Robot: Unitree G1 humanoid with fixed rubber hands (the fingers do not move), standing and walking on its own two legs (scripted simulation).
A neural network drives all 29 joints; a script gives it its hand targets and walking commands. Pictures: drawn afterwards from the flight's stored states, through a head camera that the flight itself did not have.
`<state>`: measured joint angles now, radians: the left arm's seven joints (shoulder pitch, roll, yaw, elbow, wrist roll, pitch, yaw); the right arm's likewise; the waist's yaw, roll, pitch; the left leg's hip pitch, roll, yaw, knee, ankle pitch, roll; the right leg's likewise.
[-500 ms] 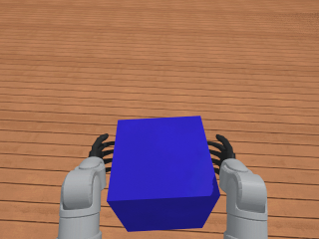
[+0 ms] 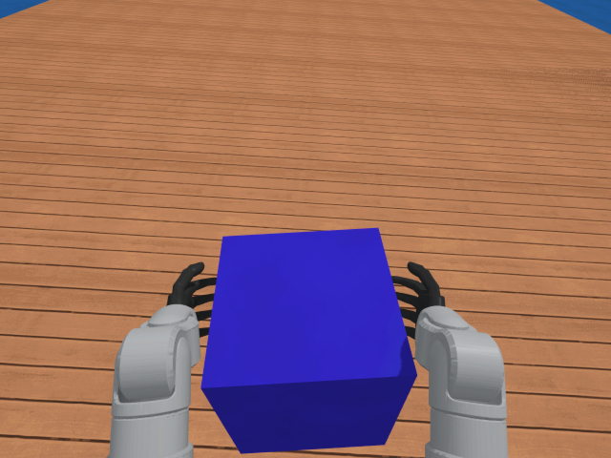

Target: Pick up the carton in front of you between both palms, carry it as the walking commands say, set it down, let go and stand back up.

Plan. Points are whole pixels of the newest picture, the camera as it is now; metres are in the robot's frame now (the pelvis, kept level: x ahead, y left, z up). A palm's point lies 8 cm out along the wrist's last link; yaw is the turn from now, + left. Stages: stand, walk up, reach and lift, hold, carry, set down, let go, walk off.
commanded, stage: carry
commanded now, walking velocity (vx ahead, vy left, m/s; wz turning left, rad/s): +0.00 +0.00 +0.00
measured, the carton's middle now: (307, 344) +0.28 +0.00 +0.01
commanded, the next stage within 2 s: hold in 1.16 s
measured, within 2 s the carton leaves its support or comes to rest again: neither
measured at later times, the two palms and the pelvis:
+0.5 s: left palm (185, 334) +0.26 +0.15 +0.06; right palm (418, 340) +0.26 -0.14 +0.06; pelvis +0.00 +0.01 +0.00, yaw +0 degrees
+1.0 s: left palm (189, 344) +0.26 +0.15 +0.04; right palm (418, 352) +0.26 -0.15 +0.04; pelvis -0.04 +0.01 +0.00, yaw -1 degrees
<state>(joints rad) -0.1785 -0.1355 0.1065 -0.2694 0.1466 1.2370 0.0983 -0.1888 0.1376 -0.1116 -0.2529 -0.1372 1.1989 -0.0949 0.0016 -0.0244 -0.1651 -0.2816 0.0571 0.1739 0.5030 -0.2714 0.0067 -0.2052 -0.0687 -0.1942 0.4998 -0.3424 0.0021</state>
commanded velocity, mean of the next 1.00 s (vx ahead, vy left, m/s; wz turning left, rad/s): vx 0.00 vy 0.00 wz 0.00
